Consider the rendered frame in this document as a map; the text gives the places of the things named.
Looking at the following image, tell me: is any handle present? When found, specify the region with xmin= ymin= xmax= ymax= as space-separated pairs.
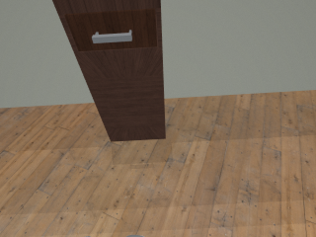
xmin=92 ymin=30 xmax=132 ymax=43

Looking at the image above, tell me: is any drawer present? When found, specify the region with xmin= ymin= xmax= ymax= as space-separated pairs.
xmin=64 ymin=8 xmax=157 ymax=51

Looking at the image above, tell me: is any cabinet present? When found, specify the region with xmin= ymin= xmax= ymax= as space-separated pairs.
xmin=52 ymin=0 xmax=166 ymax=142

